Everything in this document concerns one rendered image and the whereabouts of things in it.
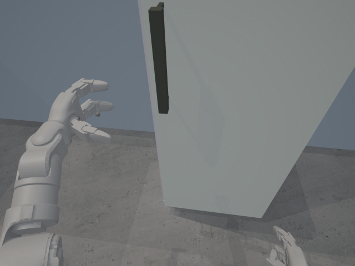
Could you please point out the robot right hand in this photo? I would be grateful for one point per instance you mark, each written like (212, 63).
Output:
(292, 256)

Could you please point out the robot left upper arm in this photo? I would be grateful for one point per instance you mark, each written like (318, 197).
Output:
(36, 250)

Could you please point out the robot left hand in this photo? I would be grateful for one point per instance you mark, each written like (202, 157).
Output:
(66, 108)

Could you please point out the handle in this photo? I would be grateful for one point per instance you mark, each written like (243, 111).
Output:
(157, 31)

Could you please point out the fridge door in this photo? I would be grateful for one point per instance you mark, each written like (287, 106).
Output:
(249, 81)

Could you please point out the robot left forearm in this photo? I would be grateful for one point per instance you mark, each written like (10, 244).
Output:
(34, 203)

